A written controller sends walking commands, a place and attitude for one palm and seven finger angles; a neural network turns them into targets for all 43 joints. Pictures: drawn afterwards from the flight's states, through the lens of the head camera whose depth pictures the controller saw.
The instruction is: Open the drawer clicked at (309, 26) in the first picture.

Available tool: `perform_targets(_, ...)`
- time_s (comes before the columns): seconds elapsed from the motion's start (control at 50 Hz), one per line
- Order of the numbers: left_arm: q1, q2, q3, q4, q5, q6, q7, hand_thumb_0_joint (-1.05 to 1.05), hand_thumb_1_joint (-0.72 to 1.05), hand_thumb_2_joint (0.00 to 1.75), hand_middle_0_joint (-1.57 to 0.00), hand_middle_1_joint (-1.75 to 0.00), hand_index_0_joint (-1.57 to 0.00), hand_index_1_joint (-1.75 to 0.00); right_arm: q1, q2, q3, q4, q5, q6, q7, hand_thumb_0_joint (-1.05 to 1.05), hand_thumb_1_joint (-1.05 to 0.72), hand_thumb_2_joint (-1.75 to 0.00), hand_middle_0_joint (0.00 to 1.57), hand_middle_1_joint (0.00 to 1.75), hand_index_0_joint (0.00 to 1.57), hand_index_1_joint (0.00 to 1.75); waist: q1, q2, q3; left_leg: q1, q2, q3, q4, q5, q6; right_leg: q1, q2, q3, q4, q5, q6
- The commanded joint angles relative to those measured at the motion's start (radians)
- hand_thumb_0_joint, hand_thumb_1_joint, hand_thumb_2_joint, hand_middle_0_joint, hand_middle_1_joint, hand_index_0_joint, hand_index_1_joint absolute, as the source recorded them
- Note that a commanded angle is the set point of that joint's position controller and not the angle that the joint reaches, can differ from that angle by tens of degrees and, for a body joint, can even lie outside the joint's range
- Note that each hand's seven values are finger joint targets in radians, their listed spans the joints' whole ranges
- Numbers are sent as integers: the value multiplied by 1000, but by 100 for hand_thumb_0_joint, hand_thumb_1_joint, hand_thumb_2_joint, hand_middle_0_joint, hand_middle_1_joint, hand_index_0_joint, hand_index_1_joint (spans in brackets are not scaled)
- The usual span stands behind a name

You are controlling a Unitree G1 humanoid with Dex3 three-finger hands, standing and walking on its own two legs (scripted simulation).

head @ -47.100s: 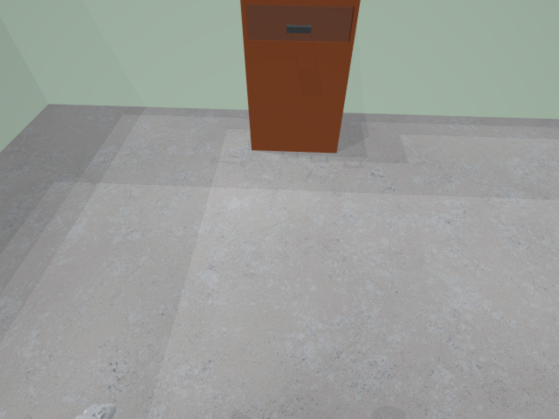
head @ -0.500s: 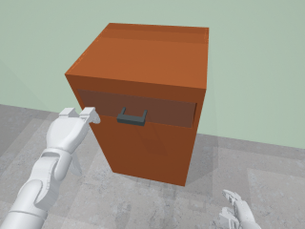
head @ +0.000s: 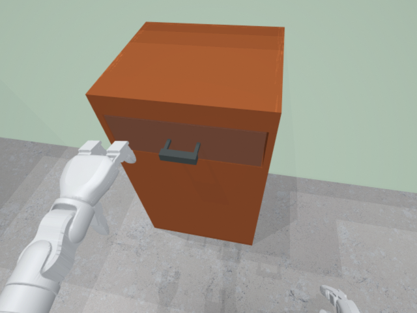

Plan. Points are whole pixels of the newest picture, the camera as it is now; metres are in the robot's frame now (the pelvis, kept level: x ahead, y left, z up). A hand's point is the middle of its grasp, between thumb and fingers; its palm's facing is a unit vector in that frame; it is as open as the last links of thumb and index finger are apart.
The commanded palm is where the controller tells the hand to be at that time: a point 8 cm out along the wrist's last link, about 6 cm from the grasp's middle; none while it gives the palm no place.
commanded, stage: move the hooked fingers above the handle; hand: left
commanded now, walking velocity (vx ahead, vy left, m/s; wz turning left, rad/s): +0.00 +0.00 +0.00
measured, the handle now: (180, 150) +0.53 +0.15 -0.06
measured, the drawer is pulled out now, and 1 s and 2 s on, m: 0.00 0.00 0.00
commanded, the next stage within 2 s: none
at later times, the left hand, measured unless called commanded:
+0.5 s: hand (133, 175) +0.36 +0.21 +0.05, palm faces -0.02 -0.07 -1.00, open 13.9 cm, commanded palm +0.34 +0.21 +0.11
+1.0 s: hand (153, 163) +0.42 +0.19 +0.02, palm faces -0.06 -0.04 -1.00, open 13.8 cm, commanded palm +0.40 +0.19 +0.08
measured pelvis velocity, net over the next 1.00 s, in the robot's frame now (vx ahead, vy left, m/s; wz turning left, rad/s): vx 0.01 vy -0.02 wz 0.00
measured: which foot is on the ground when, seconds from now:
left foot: down 0.00-1.00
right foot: down 0.00-1.00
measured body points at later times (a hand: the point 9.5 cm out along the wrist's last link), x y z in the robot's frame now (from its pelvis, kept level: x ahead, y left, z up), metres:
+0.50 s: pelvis +0.01 -0.02 +0.00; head +0.04 -0.04 +0.44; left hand +0.35 +0.21 +0.10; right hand +0.16 -0.26 -0.13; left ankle +0.00 +0.10 -0.73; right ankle -0.01 -0.12 -0.73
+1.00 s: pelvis +0.01 -0.02 -0.01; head +0.07 -0.03 +0.43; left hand +0.41 +0.19 +0.07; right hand +0.12 -0.27 -0.15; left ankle +0.00 +0.10 -0.73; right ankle -0.01 -0.12 -0.73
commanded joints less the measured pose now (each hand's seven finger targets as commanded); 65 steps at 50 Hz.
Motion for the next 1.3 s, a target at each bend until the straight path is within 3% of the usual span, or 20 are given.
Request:
perform_targets(0.0, -244, 185, 99, -172, -12, 23, 14, 0, -50, 30, -30, -120, -30, -120, -117, -108, -22, -163, 0, -45, -12, 0, -90, -90, 20, 30, 20, 30, 0, -37, -228, 113, 12, -16, -78, 229, -8, 85, 30, -25, -74, 171, -41)
perform_targets(0.1, -336, 192, 92, -116, 1, 3, -5, 0, -50, 30, -30, -120, -30, -120, -106, -107, -15, -153, -3, -47, -23, 0, -90, -90, 20, 30, 20, 30, -15, -69, -195, 97, 7, -6, -71, 192, -1, 56, 30, -20, -84, 153, -38)
perform_targets(0.12, -358, 166, 66, -107, 6, -6, -4, 0, -50, 30, -30, -120, -30, -120, -106, -103, -14, -155, -3, -50, -24, 0, -90, -90, 20, 30, 20, 30, -17, -55, -194, 94, 2, -7, -68, 184, -1, 47, 30, -21, -82, 145, -38)
perform_targets(0.18, -416, 188, 83, -107, 22, -31, 19, 0, -50, 30, -30, -120, -30, -120, -93, -102, -21, -150, -10, -57, -28, 0, -90, -90, 20, 30, 20, 30, -9, -23, -261, 117, -1, -8, -46, 219, -1, 53, 32, -13, -66, 179, -42)
perform_targets(0.24, -456, 167, 68, -32, 32, -32, 41, 0, -50, 30, -30, -120, -30, -120, -80, -96, -23, -134, -7, -59, -29, 0, -90, -90, 20, 30, 20, 30, -16, -36, -261, 94, -3, -3, -32, 222, -2, 40, 31, -16, -52, 196, -42)
perform_targets(0.28, -455, 213, 113, 13, 42, -21, 55, 0, -50, 30, -30, -120, -30, -120, -72, -103, -25, -127, -7, -54, -30, 0, -90, -90, 20, 30, 20, 30, -6, -43, -293, 78, -7, 1, -23, 247, -2, 66, 34, -8, -42, 227, -43)
perform_targets(0.32, -476, 188, 87, 18, 44, -16, 62, 0, -50, 30, -30, -120, -30, -120, -73, -97, -28, -128, -6, -54, -28, 0, -90, -90, 20, 30, 20, 30, -10, -44, -309, 76, -7, 7, -12, 268, 2, 75, 29, -2, -33, 274, -41)
perform_targets(0.42, -478, 155, 50, 89, 39, 7, 48, 0, -50, 30, -30, -120, -30, -120, -60, -105, -31, -130, 1, -47, -29, 0, -90, -90, 20, 30, 20, 30, -26, -71, -287, 42, -10, 15, 2, 263, 7, 66, 28, 1, -25, 305, -36)
perform_targets(0.5, -504, 193, 80, 74, 44, -21, 45, 0, -50, 30, -30, -120, -30, -120, -36, -111, -42, -130, -7, -46, -34, 0, -90, -90, 20, 30, 20, 30, -20, -69, -357, 43, -13, 15, 22, 306, 11, 100, 25, 12, -5, 372, -34)
perform_targets(0.62, -548, 157, 63, 103, 54, -53, 85, 0, -50, 30, -30, -120, -30, -120, -1, -107, -56, -111, -7, -44, -27, 0, -90, -90, 20, 30, 20, 30, -40, -44, -355, 29, -12, 11, 52, 331, 7, 42, 31, 2, 25, 387, -39)
perform_targets(0.78, -651, 160, 57, 223, 91, -10, 144, 0, -50, 30, -30, -120, -30, -120, 32, -118, -67, -85, -5, -33, -23, 0, -90, -90, 20, 30, 20, 30, -59, -52, -412, 19, -10, 10, 82, 347, 6, 14, 40, -2, 49, 390, -43)
perform_targets(0.84, -705, 134, 21, 324, 93, 12, 139, 0, -50, 30, -30, -120, -30, -120, 45, -117, -62, -80, 2, -30, -27, 0, -90, -90, 20, 30, 20, 30, -76, -82, -359, -18, -10, 15, 75, 286, 9, -11, 36, -7, 41, 347, -39)
perform_targets(0.88, -763, 162, 35, 357, 103, 9, 134, 0, -50, 30, -30, -120, -30, -120, 56, -123, -61, -80, 0, -29, -32, 0, -90, -90, 20, 30, 20, 30, -78, -89, -374, -25, -10, 13, 75, 275, 10, -9, 37, -7, 40, 330, -39)
perform_targets(0.92, -825, 126, -6, 373, 107, -4, 133, 0, -50, 30, -30, -120, -30, -120, 71, -116, -62, -78, -2, -29, -34, 0, -90, -90, 20, 30, 20, 30, -90, -68, -396, -11, -10, 13, 86, 278, 13, -29, 35, -6, 46, 331, -39)
perform_targets(0.98, -863, 152, 21, 420, 110, -28, 135, 0, -50, 30, -30, -120, -30, -120, 97, -121, -67, -71, -5, -29, -35, 0, -90, -90, 20, 30, 20, 30, -94, -59, -420, -15, -8, 9, 102, 299, 12, -40, 39, -7, 59, 341, -43)
perform_targets(1.04, -869, 111, -3, 454, 110, -44, 153, 0, -50, 30, -30, -120, -30, -120, 117, -117, -71, -69, -8, -29, -29, 0, -90, -90, 20, 30, 20, 30, -95, -49, -439, -20, -6, 9, 117, 323, 10, -62, 41, -11, 77, 355, -44)
perform_targets(1.06, -862, 129, 18, 474, 118, -46, 162, 0, -50, 30, -30, -120, -30, -120, 124, -118, -74, -65, -8, -27, -25, 0, -90, -90, 20, 30, 20, 30, -92, -52, -442, -27, -5, 7, 123, 336, 8, -69, 44, -13, 85, 360, -46)
perform_targets(1.14, -921, 71, -30, 529, 135, -25, 195, 0, -50, 30, -30, -120, -30, -120, 147, -122, -80, -51, -11, -23, -12, 0, -90, -90, 20, 30, 20, 30, -120, -46, -431, -38, 2, 2, 142, 339, 4, -131, 50, -23, 100, 335, -48)
perform_targets(1.26, -1049, 80, -28, 579, 149, 9, 239, 0, -50, 30, -30, -120, -30, -120, 188, -130, -86, -34, -16, -22, -9, 0, -90, -90, 20, 30, 20, 30, -140, -34, -499, -37, 5, -2, 159, 340, 5, -146, 53, -25, 116, 323, -48)
perform_targets(1.28, -1059, 106, 0, 589, 151, 9, 245, 0, -50, 30, -30, -120, -30, -120, 192, -132, -87, -29, -19, -24, -11, 0, -90, -90, 20, 30, 20, 30, -138, -31, -511, -37, 7, -3, 164, 359, 6, -141, 55, -26, 120, 336, -49)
